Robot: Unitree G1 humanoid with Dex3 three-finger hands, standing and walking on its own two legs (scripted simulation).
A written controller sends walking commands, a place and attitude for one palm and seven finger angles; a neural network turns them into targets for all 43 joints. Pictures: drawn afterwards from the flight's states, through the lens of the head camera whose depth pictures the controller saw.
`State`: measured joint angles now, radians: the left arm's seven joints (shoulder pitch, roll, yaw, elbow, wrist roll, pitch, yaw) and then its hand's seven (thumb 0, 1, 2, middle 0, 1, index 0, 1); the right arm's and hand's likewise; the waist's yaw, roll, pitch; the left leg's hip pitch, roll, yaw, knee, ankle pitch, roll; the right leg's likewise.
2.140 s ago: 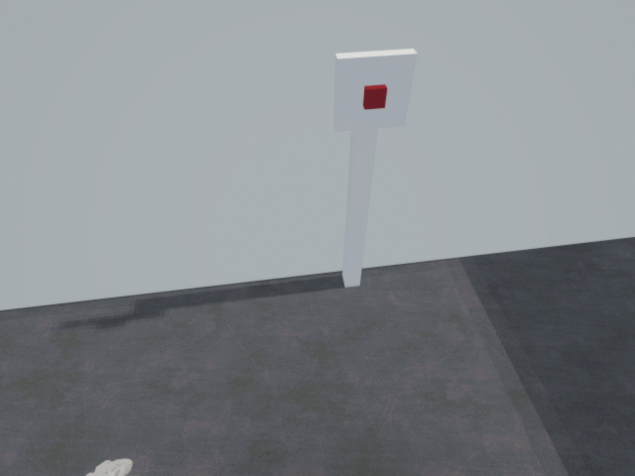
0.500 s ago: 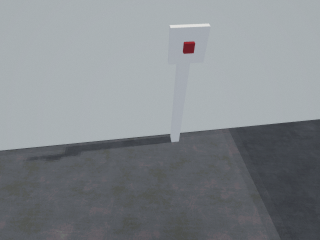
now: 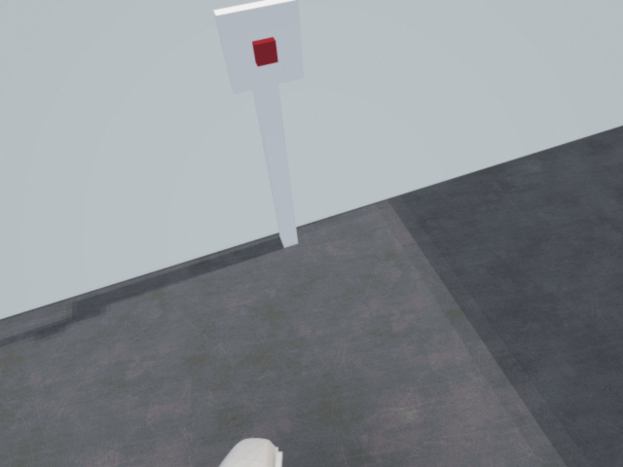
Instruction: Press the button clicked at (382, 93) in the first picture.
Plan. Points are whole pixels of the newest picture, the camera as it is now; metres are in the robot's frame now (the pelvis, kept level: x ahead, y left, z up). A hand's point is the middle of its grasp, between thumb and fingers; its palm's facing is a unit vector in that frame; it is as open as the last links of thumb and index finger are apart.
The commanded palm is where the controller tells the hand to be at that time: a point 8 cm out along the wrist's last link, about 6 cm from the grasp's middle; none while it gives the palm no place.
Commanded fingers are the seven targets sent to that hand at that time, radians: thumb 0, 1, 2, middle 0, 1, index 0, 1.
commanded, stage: walk to a spot facing it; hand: left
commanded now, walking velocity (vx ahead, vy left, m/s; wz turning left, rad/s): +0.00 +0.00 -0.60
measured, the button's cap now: (264, 51) +0.92 +0.19 +0.05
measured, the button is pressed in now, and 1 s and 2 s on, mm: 0 0 0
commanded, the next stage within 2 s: none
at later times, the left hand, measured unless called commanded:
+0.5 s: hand out of the picture +0.09 +0.27 -0.17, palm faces -0.18 -0.95 -0.23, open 7.4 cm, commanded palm none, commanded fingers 0.00 0.90 0.90 -0.20 -0.30 -0.20 -0.30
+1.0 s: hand (203, 446) +0.16 +0.19 -0.15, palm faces -0.62 -0.77 -0.16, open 7.4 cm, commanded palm none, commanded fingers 0.00 0.90 0.90 -0.20 -0.30 -0.20 -0.30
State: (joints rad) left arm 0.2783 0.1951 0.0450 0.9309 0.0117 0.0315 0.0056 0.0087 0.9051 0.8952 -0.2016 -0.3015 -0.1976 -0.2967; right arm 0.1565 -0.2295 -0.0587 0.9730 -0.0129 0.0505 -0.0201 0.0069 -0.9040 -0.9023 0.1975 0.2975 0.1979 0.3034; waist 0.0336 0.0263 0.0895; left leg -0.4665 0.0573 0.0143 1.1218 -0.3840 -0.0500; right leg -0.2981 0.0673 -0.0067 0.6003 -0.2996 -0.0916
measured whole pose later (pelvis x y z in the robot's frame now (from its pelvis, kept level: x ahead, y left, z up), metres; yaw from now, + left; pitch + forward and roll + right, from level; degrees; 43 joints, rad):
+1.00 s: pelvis -0.03 +0.09 +0.01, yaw -38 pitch +1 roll -1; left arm 0.18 0.21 0.08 0.94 0.03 0.09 -0.05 0.01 0.91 0.90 -0.20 -0.30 -0.19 -0.30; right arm 0.39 -0.19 -0.05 0.99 -0.03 -0.02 -0.03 0.00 -0.90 -0.90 0.20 0.30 0.20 0.30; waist -0.06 -0.01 0.03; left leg -0.17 0.12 0.32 0.46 -0.29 0.02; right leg -0.40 -0.07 -0.06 0.85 -0.41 0.05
